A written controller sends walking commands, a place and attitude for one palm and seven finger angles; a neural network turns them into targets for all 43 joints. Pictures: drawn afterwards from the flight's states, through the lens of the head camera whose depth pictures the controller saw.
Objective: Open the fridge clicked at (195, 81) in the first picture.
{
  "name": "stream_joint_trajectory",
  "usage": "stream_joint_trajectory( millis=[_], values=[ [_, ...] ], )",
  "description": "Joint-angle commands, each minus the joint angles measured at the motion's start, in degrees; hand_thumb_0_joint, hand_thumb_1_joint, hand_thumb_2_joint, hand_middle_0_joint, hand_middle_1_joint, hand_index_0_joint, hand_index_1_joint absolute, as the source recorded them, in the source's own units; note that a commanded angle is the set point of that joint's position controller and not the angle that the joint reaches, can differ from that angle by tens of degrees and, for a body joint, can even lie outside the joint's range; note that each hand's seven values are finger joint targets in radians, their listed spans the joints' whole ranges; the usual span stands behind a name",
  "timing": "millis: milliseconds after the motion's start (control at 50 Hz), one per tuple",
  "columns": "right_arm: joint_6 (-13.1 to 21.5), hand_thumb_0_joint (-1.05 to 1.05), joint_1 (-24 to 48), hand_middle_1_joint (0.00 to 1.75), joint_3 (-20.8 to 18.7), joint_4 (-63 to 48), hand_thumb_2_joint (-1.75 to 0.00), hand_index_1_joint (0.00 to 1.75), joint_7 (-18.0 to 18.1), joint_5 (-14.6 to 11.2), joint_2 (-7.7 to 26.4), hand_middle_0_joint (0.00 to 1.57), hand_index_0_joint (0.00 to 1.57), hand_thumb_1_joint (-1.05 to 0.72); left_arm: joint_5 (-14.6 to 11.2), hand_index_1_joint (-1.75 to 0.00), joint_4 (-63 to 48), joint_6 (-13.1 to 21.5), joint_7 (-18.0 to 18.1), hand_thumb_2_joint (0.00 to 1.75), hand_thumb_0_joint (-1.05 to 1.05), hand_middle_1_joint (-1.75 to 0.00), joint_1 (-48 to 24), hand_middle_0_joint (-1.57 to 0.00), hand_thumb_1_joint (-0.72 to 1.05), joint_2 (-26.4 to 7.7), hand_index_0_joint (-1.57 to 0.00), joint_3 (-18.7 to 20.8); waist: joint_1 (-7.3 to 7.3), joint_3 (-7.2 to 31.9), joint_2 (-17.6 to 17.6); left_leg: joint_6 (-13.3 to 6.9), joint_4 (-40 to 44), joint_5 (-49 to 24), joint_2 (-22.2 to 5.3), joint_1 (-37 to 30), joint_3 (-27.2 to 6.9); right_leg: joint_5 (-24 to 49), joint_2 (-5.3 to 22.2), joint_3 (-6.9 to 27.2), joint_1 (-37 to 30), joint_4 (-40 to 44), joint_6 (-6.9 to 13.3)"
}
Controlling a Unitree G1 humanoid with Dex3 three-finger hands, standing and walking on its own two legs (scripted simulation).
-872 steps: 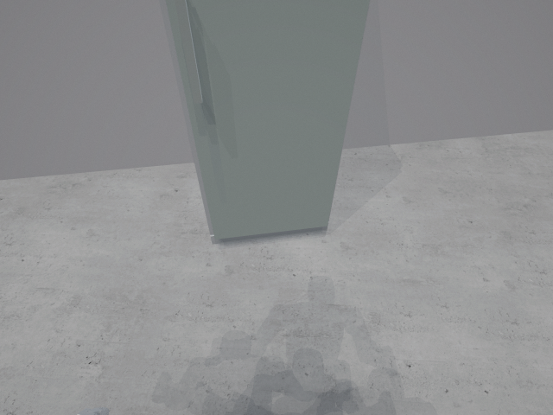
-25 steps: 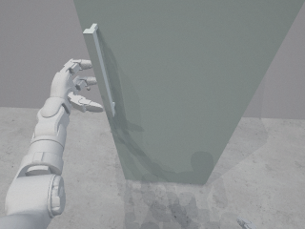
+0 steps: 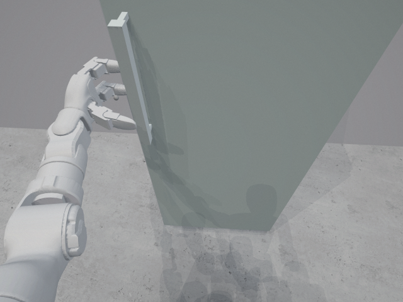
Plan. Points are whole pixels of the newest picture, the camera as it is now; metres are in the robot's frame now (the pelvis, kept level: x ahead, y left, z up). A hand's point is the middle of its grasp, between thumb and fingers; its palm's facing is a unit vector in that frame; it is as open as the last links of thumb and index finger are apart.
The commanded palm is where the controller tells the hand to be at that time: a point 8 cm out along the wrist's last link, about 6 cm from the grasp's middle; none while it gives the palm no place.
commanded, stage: slide the fingers in behind the handle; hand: left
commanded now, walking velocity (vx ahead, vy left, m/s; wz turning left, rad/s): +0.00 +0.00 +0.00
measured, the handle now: (137, 89) +0.50 +0.13 +0.15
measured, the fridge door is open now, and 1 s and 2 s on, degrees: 0 0 0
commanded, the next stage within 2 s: grip the handle and tug to test in 1.64 s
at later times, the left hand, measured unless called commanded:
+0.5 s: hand (128, 103) +0.45 +0.14 +0.16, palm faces -0.06 -1.00 -0.01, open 14.0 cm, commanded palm +0.42 +0.19 +0.16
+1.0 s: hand (136, 105) +0.45 +0.13 +0.16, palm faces -0.05 -1.00 +0.00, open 14.0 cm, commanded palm +0.42 +0.17 +0.16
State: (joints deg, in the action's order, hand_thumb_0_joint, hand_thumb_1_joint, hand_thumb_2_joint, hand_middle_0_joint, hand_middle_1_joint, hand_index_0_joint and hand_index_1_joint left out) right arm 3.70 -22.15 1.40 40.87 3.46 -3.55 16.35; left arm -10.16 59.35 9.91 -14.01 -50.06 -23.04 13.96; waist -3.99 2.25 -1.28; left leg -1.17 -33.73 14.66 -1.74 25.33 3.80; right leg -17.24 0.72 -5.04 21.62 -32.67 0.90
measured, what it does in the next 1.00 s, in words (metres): stands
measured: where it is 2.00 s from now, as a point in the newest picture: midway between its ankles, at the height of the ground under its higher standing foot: outside the picture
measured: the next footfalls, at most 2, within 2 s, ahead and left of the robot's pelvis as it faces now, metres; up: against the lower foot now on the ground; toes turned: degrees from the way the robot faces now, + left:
none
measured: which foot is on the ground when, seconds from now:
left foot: down 0.00-1.00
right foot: down 0.00-1.00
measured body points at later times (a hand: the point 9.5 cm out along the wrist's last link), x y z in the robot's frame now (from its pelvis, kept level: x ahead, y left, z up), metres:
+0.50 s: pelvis +0.01 +0.00 +0.00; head +0.02 -0.01 +0.45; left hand +0.44 +0.19 +0.16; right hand +0.11 -0.26 -0.11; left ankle +0.02 +0.11 -0.73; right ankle -0.01 -0.11 -0.73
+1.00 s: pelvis +0.01 -0.01 +0.00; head +0.03 -0.02 +0.45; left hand +0.44 +0.18 +0.16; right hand +0.10 -0.27 -0.11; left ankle +0.02 +0.11 -0.73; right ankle -0.01 -0.11 -0.73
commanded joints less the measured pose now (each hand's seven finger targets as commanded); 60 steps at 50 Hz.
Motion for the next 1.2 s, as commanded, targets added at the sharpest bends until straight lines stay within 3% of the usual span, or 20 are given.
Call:
stream_joint_trajectory(
  millis=[0,40,140,200,240,260,320,380,420,480,600,780,940,1000,1040,1080,1100,1120,1140,1180],
  values=[
    [2.62,0.00,-0.85,0.30,-2.98,-6.46,-0.90,0.30,0.24,0.04,8.41,0.20,0.20,-0.90,-0.65,-1.20,-13.59,2.99,-0.05,0.30,0.00,-1.20,-27.91,-0.30,-0.50,-7.22,-0.30,-0.38,-1.83,18.72,-1.57,-1.03,2.88,-8.99,0.90,-17.56,-5.15,11.49,-2.15,2.73,1.97,4.42,0.39],
    [2.54,0.00,-0.98,0.30,-2.99,-6.36,-0.90,0.30,0.31,0.08,8.58,0.20,0.20,-0.90,-1.00,-1.20,-13.29,2.97,0.22,0.30,0.00,-1.20,-27.41,-0.30,-0.50,-7.62,-0.30,0.05,-2.09,17.17,1.22,-1.29,2.95,-8.73,0.73,-16.48,-5.24,11.10,-2.16,2.34,1.54,4.62,0.36],
    [2.87,0.00,0.95,0.30,-2.91,-8.33,-0.90,0.30,-0.13,-0.08,8.15,0.20,0.20,-0.90,-1.52,-1.20,-19.77,2.55,0.73,0.30,0.00,-1.20,-22.36,-0.30,-0.50,-5.71,-0.30,-0.66,-0.21,19.58,-0.51,-1.02,3.07,-11.63,0.61,-18.69,-5.16,13.29,-2.23,2.20,-0.11,3.95,0.62],
    [2.83,0.00,2.24,0.30,-2.69,-8.79,-0.90,0.30,-0.18,-0.20,7.73,0.20,0.20,-0.90,-1.48,-1.20,-22.20,1.63,2.11,0.30,0.00,-1.20,-22.44,-0.30,-0.50,-7.18,-0.30,1.19,0.10,18.01,-0.09,-1.03,3.75,-10.19,0.74,-17.70,-4.76,13.40,-2.33,2.47,-0.88,4.46,0.43],
    [2.58,0.00,2.41,0.30,-2.73,-9.25,-0.90,0.30,0.01,-0.08,7.90,0.20,0.20,-0.90,-0.93,-1.20,-23.52,1.40,3.35,0.30,0.00,-1.20,-19.98,-0.30,-0.50,-10.54,-0.30,3.89,1.11,18.57,2.01,-1.26,3.83,-11.28,0.76,-16.55,-4.31,14.69,-2.15,2.55,-3.74,4.43,0.39],
    [2.67,0.00,3.47,0.30,-2.46,-9.73,-0.90,0.30,-0.05,-0.19,7.45,0.20,0.20,-0.90,-0.64,-1.20,-25.20,1.32,3.72,0.30,0.00,-1.20,-20.76,-0.30,-0.50,-9.58,-0.30,3.20,1.09,17.93,0.06,-1.26,3.95,-11.12,0.93,-16.87,-4.04,15.17,-2.13,2.95,-3.35,4.58,0.33],
    [2.57,0.00,4.07,0.30,-2.30,-9.61,-0.90,0.30,0.13,-0.35,6.92,0.20,0.20,-0.90,-0.15,-1.20,-25.08,0.63,4.12,0.30,0.00,-1.20,-21.39,-0.30,-0.50,-6.80,-0.30,0.69,0.28,16.35,0.74,-1.22,4.23,-10.53,0.93,-16.58,-3.77,15.38,-2.14,2.91,-3.31,4.96,0.29],
    [2.49,0.00,4.36,0.30,-2.54,-9.86,-0.90,0.30,0.18,-0.36,6.83,0.20,0.20,-0.90,-0.34,-1.20,-28.04,0.39,4.12,0.30,0.00,-1.20,-20.66,-0.30,-0.50,-6.17,-0.30,0.42,0.73,19.69,-1.41,-1.10,3.60,-14.50,0.99,-19.81,-3.72,18.70,-2.07,3.06,-4.34,4.59,0.47],
    [2.46,0.00,4.60,0.30,-2.47,-9.71,-0.90,0.30,0.12,-0.46,6.72,0.20,0.20,-0.90,-0.70,-1.20,-27.48,-0.59,3.80,0.30,0.00,-1.20,-20.17,-0.30,-0.50,-3.95,-0.30,-1.23,0.32,18.83,-0.63,-0.92,3.73,-14.24,0.93,-19.78,-3.88,18.50,-2.12,2.73,-3.83,4.80,0.44],
    [1.79,0.00,4.69,0.30,-2.44,-9.39,-0.90,0.30,0.31,-0.55,6.96,0.20,0.20,-0.90,-1.17,-1.20,-23.91,-2.25,3.85,0.30,0.00,-1.20,-18.49,-0.30,-0.50,-4.82,-0.30,-0.05,0.18,15.60,3.14,-1.44,4.04,-11.91,1.24,-16.72,-3.30,18.17,-2.06,2.90,-4.28,5.62,0.10],
    [1.55,0.00,5.31,0.30,-2.45,-9.68,-0.90,0.30,0.08,-0.43,6.29,0.20,0.20,-0.90,-0.96,-1.20,-27.53,-1.79,4.71,0.30,0.00,-1.20,-21.75,-0.30,-0.50,-1.29,-0.30,-3.04,-0.18,17.67,0.95,-1.37,3.66,-13.31,1.46,-18.96,-3.56,19.06,-1.95,2.92,-4.15,5.36,0.21],
    [0.83,0.00,5.66,0.30,-2.47,-10.22,-0.90,0.30,0.13,-0.14,6.29,0.20,0.20,-0.90,-0.66,-1.20,-27.81,-1.55,5.29,0.30,0.00,-1.20,-16.42,-0.30,-0.50,-6.97,-0.30,2.53,2.08,19.16,2.78,-1.84,3.88,-14.49,2.07,-16.16,-2.34,23.60,-1.55,3.91,-9.79,5.29,-0.01],
    [0.71,0.00,5.79,0.30,-2.64,-9.98,-0.90,0.30,0.48,-0.58,6.28,0.20,0.20,-0.90,-1.46,-1.20,-27.43,-2.13,4.31,0.30,0.00,-1.20,-18.34,-0.30,-0.50,-3.60,-0.30,-0.88,0.28,16.64,2.46,-2.05,3.82,-11.95,2.10,-16.16,-1.96,21.30,-1.56,4.01,-7.57,6.37,-0.35],
    [0.89,0.00,5.92,0.30,-2.56,-9.57,-0.90,0.30,0.41,-0.48,6.07,0.20,0.20,-0.90,-1.47,-1.20,-28.19,-1.90,4.40,0.30,0.00,-1.20,-19.17,-0.30,-0.50,-2.57,-0.30,-1.69,0.48,17.58,0.52,-1.83,3.89,-12.41,2.12,-17.03,-2.14,21.41,-1.63,3.95,-7.06,6.17,-0.15],
    [0.91,0.00,5.18,0.30,-2.76,-9.37,-0.90,0.30,0.35,-0.32,6.36,0.20,0.20,-0.90,-1.43,-1.20,-27.59,-1.63,4.85,0.30,0.00,-1.20,-17.88,-0.30,-0.50,-3.87,-0.30,-0.41,0.78,18.33,3.18,-1.97,3.80,-13.01,2.03,-16.81,-2.42,21.48,-1.71,3.66,-7.95,5.97,-0.19],
    [1.11,0.00,5.91,0.30,-2.60,-9.53,-0.90,0.30,0.12,-0.35,5.98,0.20,0.20,-0.90,-1.33,-1.20,-28.15,-1.68,5.12,0.30,0.00,-1.20,-18.98,-0.30,-0.50,-1.51,-0.30,-2.16,0.59,17.74,1.44,-1.84,4.01,-12.51,2.10,-17.11,-2.30,21.16,-1.72,3.72,-6.93,6.03,-0.17],
    [1.10,0.00,5.49,0.30,-2.68,-9.31,-0.90,0.30,0.07,-0.27,6.19,0.20,0.20,-0.90,-1.08,-1.20,-27.81,-1.72,5.50,0.30,0.00,-1.20,-18.33,-0.30,-0.50,-3.33,-0.30,-0.56,1.09,18.34,1.67,-1.71,3.97,-12.73,2.05,-16.92,-2.58,20.99,-1.74,3.65,-7.38,5.79,-0.01],
    [1.08,0.00,5.75,0.30,-2.58,-9.46,-0.90,0.30,-0.03,-0.36,6.04,0.20,0.20,-0.90,-1.07,-1.20,-26.92,-2.07,5.55,0.30,0.00,-1.20,-17.42,-0.30,-0.50,-1.44,-0.30,-1.91,0.83,17.38,2.16,-1.78,4.04,-12.41,2.05,-16.74,-2.33,20.75,-1.81,3.57,-6.83,5.98,-0.08],
    [0.89,0.00,5.20,0.30,-2.63,-9.30,-0.90,0.30,0.05,-0.24,6.37,0.20,0.20,-0.90,-0.93,-1.20,-25.89,-2.09,5.87,0.30,0.00,-1.20,-17.43,-0.30,-0.50,-2.81,-0.30,-0.90,0.83,16.78,4.09,-1.83,4.11,-12.24,1.99,-15.80,-2.61,20.28,-1.69,3.31,-7.46,6.00,-0.11],
    [0.85,0.00,5.48,0.30,-2.57,-9.36,-0.90,0.30,0.02,-0.20,6.23,0.20,0.20,-0.90,-0.51,-1.20,-26.79,-1.98,6.40,0.30,0.00,-1.20,-19.92,-0.30,-0.50,-3.06,-0.30,-0.93,0.55,16.69,3.04,-1.81,4.37,-11.64,1.96,-16.00,-2.61,19.66,-1.73,3.53,-6.70,6.08,-0.17]
  ],
)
